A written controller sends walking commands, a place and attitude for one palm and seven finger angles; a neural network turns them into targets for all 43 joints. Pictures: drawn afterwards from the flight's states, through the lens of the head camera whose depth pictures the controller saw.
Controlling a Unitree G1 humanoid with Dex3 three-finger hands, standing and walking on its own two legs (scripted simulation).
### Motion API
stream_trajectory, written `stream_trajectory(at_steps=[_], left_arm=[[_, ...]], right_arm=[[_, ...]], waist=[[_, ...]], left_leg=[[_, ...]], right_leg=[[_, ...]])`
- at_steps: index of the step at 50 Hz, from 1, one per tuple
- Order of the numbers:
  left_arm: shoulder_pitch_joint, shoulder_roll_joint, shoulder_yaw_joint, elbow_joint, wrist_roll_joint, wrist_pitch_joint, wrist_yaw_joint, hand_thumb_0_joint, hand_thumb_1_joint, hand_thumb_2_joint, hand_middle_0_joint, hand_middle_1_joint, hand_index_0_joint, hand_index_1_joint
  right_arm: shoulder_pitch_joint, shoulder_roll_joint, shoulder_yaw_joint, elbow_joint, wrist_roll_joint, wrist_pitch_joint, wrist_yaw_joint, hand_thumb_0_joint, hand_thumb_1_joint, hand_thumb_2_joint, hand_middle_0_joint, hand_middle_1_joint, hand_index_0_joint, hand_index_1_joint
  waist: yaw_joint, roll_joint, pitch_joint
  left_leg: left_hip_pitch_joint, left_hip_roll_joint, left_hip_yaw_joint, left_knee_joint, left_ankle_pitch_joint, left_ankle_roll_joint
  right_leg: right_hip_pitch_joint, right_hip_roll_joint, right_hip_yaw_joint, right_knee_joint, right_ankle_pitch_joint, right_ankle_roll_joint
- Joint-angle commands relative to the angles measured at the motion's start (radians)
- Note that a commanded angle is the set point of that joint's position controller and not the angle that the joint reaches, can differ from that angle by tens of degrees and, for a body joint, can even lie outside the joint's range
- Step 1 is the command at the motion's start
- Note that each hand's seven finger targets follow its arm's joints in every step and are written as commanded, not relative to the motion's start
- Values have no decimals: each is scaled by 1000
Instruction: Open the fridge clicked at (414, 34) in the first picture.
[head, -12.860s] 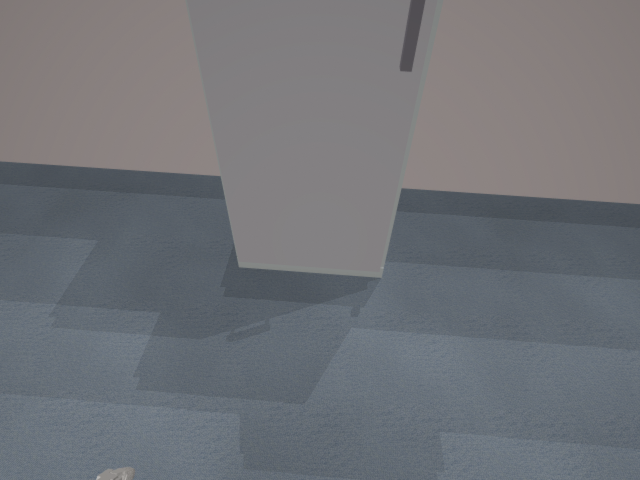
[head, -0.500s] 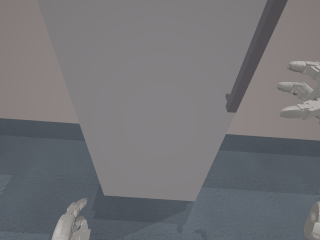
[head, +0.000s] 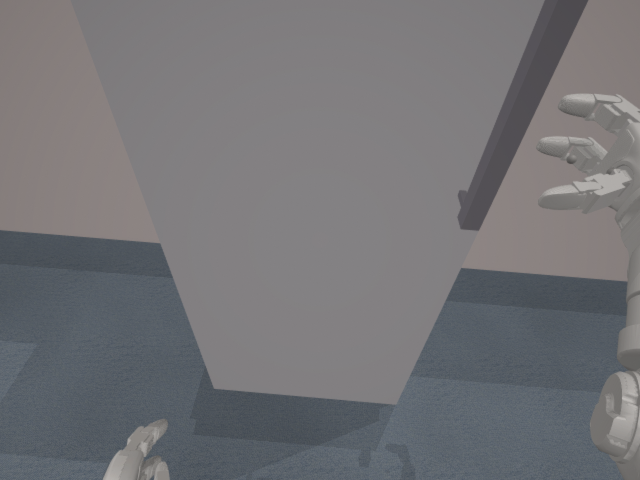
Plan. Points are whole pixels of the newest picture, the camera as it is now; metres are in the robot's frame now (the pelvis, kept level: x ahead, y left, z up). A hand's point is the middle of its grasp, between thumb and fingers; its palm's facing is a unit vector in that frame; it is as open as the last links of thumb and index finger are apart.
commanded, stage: move the hooked fingers beside the handle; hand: right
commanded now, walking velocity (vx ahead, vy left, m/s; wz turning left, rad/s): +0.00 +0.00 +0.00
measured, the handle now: (506, 113) +0.47 -0.17 +0.27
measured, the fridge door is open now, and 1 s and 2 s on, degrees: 0 0 0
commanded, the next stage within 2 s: none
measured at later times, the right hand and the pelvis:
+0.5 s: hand (578, 180) +0.39 -0.23 +0.24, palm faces +0.06 +1.00 -0.04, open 14.0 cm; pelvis -0.01 +0.00 +0.00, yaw -1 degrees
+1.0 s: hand (574, 162) +0.41 -0.23 +0.25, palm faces +0.04 +1.00 -0.02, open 14.0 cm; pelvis -0.01 +0.00 +0.00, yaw +0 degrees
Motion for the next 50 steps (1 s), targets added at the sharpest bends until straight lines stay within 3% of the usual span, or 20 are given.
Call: stream_trajectory(at_steps=[1, 2, 7, 9, 11, 12, 17, 20, 23, 27, 29, 31, 32, 34, 39, 41, 42, 43, 48, 50], left_arm=[[-67, 137, 57, -148, -3, -30, 8, 0, 900, 900, -200, -300, -200, -300], [-64, 134, 60, -156, 0, -27, 4, 0, 900, 900, -200, -300, -200, -300], [-92, 128, 59, -182, 2, -27, 0, 0, 900, 900, -200, -300, -200, -300], [-103, 126, 54, -177, 1, -28, 2, 0, 900, 900, -200, -300, -200, -300], [-112, 123, 53, -168, -3, -29, 4, 0, 900, 900, -200, -300, -200, -300], [-106, 127, 55, -162, -2, -25, 4, 0, 900, 900, -200, -300, -200, -300], [-110, 131, 51, -152, -10, -7, 12, 0, 900, 900, -200, -300, -200, -300], [-121, 126, 46, -156, -10, -10, 20, 0, 900, 900, -200, -300, -200, -300], [-119, 125, 43, -151, -6, -21, 26, 0, 900, 900, -200, -300, -200, -300], [-108, 122, 39, -133, -5, -32, 30, 0, 900, 900, -200, -300, -200, -300], [-97, 126, 37, -112, -7, -32, 32, 0, 900, 900, -200, -300, -200, -300], [-79, 134, 41, -101, -6, -26, 30, 0, 900, 900, -200, -300, -200, -300], [-66, 139, 47, -107, -5, -21, 27, 0, 900, 900, -200, -300, -200, -300], [-65, 142, 47, -119, -5, -14, 25, 0, 900, 900, -200, -300, -200, -300], [-67, 135, 54, -158, -3, -13, 19, 0, 900, 900, -200, -300, -200, -300], [-64, 135, 54, -158, -5, -19, 20, 0, 900, 900, -200, -300, -200, -300], [-62, 134, 57, -155, -5, -21, 21, 0, 900, 900, -200, -300, -200, -300], [-60, 141, 56, -151, -4, -24, 21, 0, 900, 900, -200, -300, -200, -300], [-62, 143, 56, -140, -9, -32, 18, 0, 900, 900, -200, -300, -200, -300], [-52, 145, 59, -129, -11, -29, 17, 0, 900, 900, -200, -300, -200, -300]], right_arm=[[-420, -265, -41, -201, -3, -39, -17, 0, 500, -300, 300, 1200, 300, 1200], [-379, -267, -56, -213, 7, -44, -17, 0, 500, -300, 300, 1200, 300, 1200], [-394, -275, -76, -386, 31, -76, -9, 0, 500, -300, 300, 1200, 300, 1200], [-399, -272, -87, -395, 31, -66, -12, 0, 500, -300, 300, 1200, 300, 1200], [-403, -213, -41, -369, 32, -41, -18, 0, 500, -300, 300, 1200, 300, 1200], [-367, -246, -69, -354, 31, -29, -23, 0, 500, -300, 300, 1200, 300, 1200], [-357, -219, -23, -265, 21, 25, -29, 0, 500, -300, 300, 1200, 300, 1200], [-466, -199, 14, -298, 22, -1, -26, 0, 500, -300, 300, 1200, 300, 1200], [-552, -243, -10, -345, 27, -56, -30, 0, 500, -300, 300, 1200, 300, 1200], [-569, -222, 6, -271, 28, -80, -35, 0, 500, -300, 300, 1200, 300, 1200], [-581, -196, 29, -159, 20, -59, -38, 0, 500, -300, 300, 1200, 300, 1200], [-547, -226, 2, -61, 9, -39, -44, 0, 500, -300, 300, 1200, 300, 1200], [-474, -258, -35, -18, 9, -34, -46, 0, 500, -300, 300, 1200, 300, 1200], [-484, -293, -48, -6, -2, -37, -42, 0, 500, -300, 300, 1200, 300, 1200], [-497, -342, -81, -162, -8, -129, -25, 0, 500, -300, 300, 1200, 300, 1200], [-542, -309, -53, -222, 3, -151, -11, 0, 500, -300, 300, 1200, 300, 1200], [-545, -305, -48, -234, 15, -160, -3, 0, 500, -300, 300, 1200, 300, 1200], [-522, -341, -91, -224, 18, -153, 0, 0, 500, -300, 300, 1200, 300, 1200], [-480, -258, -31, -198, 20, -88, 5, 0, 500, -300, 300, 1200, 300, 1200], [-445, -225, -10, -133, 22, -50, 1, 0, 500, -300, 300, 1200, 300, 1200]], waist=[[-6, -37, -258], [-17, 4, -271], [-24, -9, -342], [-24, -15, -314], [-11, -30, -262], [-20, -20, -249], [-2, 0, -171], [18, -16, -204], [22, -42, -274], [21, -60, -263], [31, -37, -205], [21, -14, -174], [3, 41, -186], [0, 56, -209], [-11, 10, -308], [5, -38, -309], [12, -20, -297], [0, -32, -296], [8, -80, -225], [13, -31, -181]], left_leg=[[-4, 8, -23, -22, 386, 23], [18, 6, -19, -21, 407, 23], [46, 2, -23, -17, 441, 22], [36, 0, -23, -19, 435, 22], [-11, -2, -19, -32, 377, 21], [-3, -2, -21, -40, 373, 23], [-41, 1, -23, -61, 283, 20], [-50, 1, -29, -63, 259, 20], [-27, 0, -35, -67, 265, 22], [-42, -2, -32, -78, 235, 23], [-65, -1, -29, -80, 209, 22], [-72, 1, -31, -84, 187, 20], [-41, 0, -29, -85, 202, 19], [-8, 9, -41, -74, 239, 13], [66, 8, -51, -48, 349, 13], [32, 1, -50, -55, 342, 14], [28, -1, -46, -59, 345, 14], [30, -4, -49, -59, 344, 16], [-31, -7, -35, -65, 300, 21], [-63, -9, -30, -74, 260, 16]], right_leg=[[190, -6, 69, -26, 351, -19], [187, -10, 67, -21, 374, -21], [253, -12, 71, -17, 433, -22], [250, -10, 69, -24, 421, -21], [244, -9, 71, -32, 367, -19], [227, -9, 64, -32, 354, -21], [170, -6, 65, -49, 246, -21], [196, -3, 74, -48, 222, -25], [238, -1, 80, -45, 237, -26], [242, -1, 82, -51, 218, -23], [200, 1, 86, -59, 176, -22], [159, -2, 84, -67, 148, -21], [135, 0, 78, -67, 164, -24], [110, 3, 67, -64, 172, -28], [159, 0, 56, -50, 264, -33], [205, -1, 56, -46, 269, -35], [205, -5, 54, -40, 278, -36], [203, -2, 59, -43, 272, -36], [193, 0, 61, -49, 248, -28], [165, -2, 63, -54, 207, -29]])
